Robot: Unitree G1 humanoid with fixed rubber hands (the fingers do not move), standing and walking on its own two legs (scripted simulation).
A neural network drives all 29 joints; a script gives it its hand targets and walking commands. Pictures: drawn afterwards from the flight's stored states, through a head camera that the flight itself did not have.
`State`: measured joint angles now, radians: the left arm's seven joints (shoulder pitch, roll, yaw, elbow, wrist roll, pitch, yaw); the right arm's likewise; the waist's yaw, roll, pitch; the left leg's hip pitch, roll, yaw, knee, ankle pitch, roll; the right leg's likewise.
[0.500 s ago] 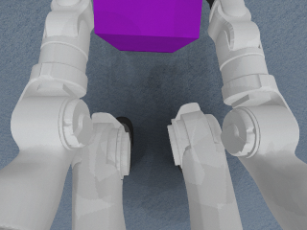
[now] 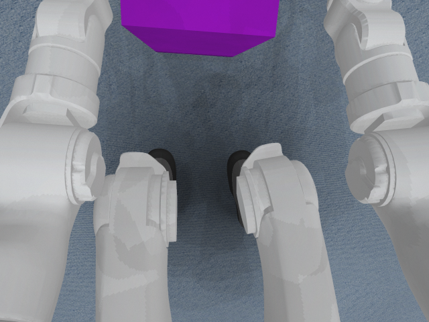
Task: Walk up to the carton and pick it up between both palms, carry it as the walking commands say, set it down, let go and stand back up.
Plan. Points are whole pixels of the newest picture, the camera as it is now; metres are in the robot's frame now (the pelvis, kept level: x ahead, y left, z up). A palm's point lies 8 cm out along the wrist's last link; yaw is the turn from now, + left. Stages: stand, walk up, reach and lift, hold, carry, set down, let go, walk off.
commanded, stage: set down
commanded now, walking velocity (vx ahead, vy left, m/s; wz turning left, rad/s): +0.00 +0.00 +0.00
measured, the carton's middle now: out of the picture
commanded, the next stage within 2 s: let go in 1.18 s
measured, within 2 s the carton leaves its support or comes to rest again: neither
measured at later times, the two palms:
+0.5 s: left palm out of the picture +0.58 +0.15 -0.01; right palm out of the picture +0.56 -0.17 +0.00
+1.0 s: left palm out of the picture +0.57 +0.16 +0.10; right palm out of the picture +0.55 -0.17 +0.11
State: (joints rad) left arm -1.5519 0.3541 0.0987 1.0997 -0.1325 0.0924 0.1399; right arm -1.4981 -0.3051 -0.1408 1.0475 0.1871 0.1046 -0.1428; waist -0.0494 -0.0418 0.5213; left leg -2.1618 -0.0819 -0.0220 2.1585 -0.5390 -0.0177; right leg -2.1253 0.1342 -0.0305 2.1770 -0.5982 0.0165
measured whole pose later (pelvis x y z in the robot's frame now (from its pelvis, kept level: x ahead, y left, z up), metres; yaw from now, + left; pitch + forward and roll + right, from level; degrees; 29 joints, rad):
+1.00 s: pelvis +0.02 +0.01 +0.23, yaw +2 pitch +26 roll -2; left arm -1.34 0.30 0.15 0.69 -0.04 0.36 0.15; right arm -1.27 -0.25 -0.23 0.58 0.10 0.34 -0.16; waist -0.07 0.01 0.52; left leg -1.44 -0.10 -0.05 1.40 -0.41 0.02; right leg -1.40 0.09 0.04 1.41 -0.47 0.02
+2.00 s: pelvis +0.14 +0.01 +0.38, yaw +2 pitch +13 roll +0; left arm -0.07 0.14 0.09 0.57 0.05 0.04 0.02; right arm -0.03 -0.18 -0.06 0.55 0.00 0.02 0.05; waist -0.03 -0.03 -0.01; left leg -0.51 -0.07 -0.07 0.56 -0.28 0.03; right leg -0.48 0.06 0.09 0.57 -0.31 -0.01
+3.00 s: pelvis +0.15 +0.02 +0.38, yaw +1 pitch -1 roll +0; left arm 0.25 0.34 0.05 0.69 0.03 -0.01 0.01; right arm 0.25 -0.32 -0.06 0.69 -0.03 0.00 -0.01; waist 0.00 -0.01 -0.08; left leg -0.20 -0.06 -0.06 0.55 -0.33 0.04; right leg -0.16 0.06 0.11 0.52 -0.35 -0.02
